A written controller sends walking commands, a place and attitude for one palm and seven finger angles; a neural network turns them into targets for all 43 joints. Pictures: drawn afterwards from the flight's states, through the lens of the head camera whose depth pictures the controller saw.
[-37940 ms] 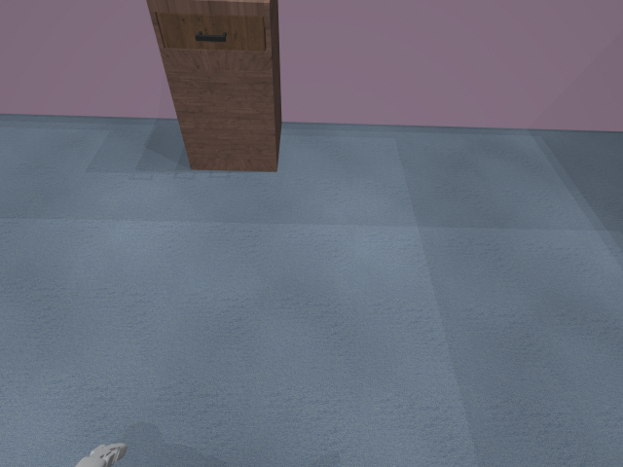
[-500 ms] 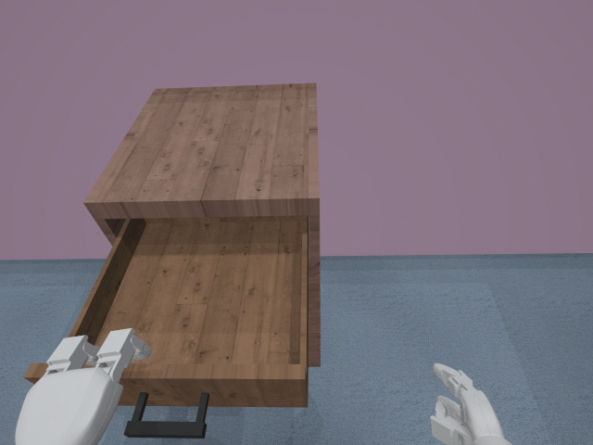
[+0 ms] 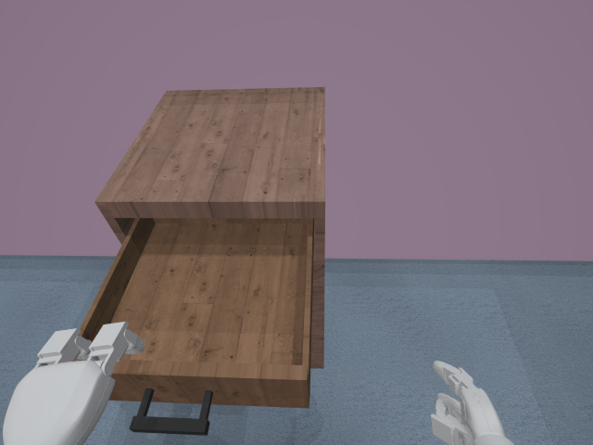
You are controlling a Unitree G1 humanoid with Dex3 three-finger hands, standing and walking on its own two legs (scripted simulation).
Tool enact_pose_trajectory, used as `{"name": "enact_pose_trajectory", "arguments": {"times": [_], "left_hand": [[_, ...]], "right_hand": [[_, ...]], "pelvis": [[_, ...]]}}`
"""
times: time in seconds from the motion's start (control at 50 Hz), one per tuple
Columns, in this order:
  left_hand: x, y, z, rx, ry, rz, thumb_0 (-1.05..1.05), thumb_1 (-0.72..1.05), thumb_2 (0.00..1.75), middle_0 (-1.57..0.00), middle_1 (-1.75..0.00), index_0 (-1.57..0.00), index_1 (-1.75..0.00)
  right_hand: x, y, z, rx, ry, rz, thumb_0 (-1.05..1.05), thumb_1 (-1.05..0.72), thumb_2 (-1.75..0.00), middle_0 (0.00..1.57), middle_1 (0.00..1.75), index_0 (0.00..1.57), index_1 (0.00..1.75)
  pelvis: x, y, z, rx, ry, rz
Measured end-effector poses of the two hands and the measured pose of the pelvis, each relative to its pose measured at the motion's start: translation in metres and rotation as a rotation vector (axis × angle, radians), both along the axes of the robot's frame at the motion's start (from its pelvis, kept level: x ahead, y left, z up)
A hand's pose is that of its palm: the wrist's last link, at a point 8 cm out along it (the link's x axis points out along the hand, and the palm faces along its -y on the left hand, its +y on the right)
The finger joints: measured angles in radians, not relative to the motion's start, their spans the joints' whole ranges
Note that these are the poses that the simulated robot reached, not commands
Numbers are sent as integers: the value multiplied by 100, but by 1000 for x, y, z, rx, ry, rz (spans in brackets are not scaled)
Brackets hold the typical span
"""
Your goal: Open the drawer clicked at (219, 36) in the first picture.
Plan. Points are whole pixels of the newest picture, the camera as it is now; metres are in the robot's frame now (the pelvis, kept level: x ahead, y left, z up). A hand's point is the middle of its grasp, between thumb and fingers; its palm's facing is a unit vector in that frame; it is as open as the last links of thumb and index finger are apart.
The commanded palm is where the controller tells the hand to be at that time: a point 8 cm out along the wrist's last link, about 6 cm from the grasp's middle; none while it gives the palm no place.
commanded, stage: draw the hand back to the body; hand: left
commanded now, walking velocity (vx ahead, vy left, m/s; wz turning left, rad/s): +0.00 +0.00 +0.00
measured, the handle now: (173, 411) +0.17 +0.22 -0.08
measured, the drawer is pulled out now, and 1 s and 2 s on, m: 0.30 0.30 0.30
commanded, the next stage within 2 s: step back with the hand held close in 1.50 s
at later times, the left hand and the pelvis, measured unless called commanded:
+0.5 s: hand (73, 379) +0.15 +0.27 +0.10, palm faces +0.06 -0.09 -0.99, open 13.9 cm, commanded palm +0.12 +0.27 +0.16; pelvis +0.01 +0.01 +0.01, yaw +0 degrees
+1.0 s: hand (82, 319) +0.18 +0.24 +0.17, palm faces +0.39 -0.82 -0.41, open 11.3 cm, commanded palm +0.12 +0.28 +0.19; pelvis +0.01 +0.00 +0.03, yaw +3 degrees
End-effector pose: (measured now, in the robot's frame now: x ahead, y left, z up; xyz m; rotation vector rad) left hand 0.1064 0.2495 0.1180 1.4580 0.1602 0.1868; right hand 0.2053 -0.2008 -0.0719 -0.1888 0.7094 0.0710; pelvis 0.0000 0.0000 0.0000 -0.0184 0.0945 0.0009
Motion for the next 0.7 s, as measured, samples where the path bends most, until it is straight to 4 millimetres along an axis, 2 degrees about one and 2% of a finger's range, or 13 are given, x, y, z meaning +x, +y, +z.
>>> {"name": "enact_pose_trajectory", "arguments": {"times": [0.1, 0.22, 0.52, 0.56, 0.6, 0.64, 0.7], "left_hand": [[7, -1, 13, 9, -49, -20, -1, -49, 30, -32, -120, -32, -120], [11, 8, 20, 22, -31, -1, -1, -49, 30, -31, -120, -32, -120], [15, 19, 40, 20, -39, -37, -1, -49, 30, -32, -120, -32, -120], [15, 25, 38, -350, -114, 40, -1, -49, 30, -31, -119, -32, -120], [16, 29, 29, -639, -185, 112, -1, -48, 31, -31, -118, -32, -119], [18, 29, 24, -827, -248, 149, -1, -45, 32, -31, -117, -31, -117], [24, 26, 30, -965, -338, 133, -1, -39, 35, -30, -113, -31, -113]], "right_hand": [[0, -4, 0, -1, 2, -21, 2, -91, -90, 20, 30, 20, 30], [-1, -4, 2, 8, 11, -42, 2, -91, -90, 19, 30, 20, 30], [8, 13, 14, -9, -2, -12, 2, -91, -90, 20, 30, 20, 30], [8, 16, 17, 6, -34, -40, 2, -91, -90, 20, 30, 20, 30], [6, 20, 21, 12, -78, -68, 2, -91, -90, 20, 30, 20, 30], [2, 23, 25, 4, -101, -78, 2, -91, -90, 20, 30, 20, 30], [-3, 26, 29, -15, -115, -69, 2, -91, -90, 20, 30, 20, 30]], "pelvis": [[1, 1, 1, -1, -4, -1], [3, 2, 5, 1, -16, -3], [5, 12, 12, -10, -39, 7], [5, 14, 13, -9, -69, 20], [6, 14, 15, -4, -92, 28], [9, 14, 17, 1, -105, 39], [14, 12, 20, 5, -117, 51]]}}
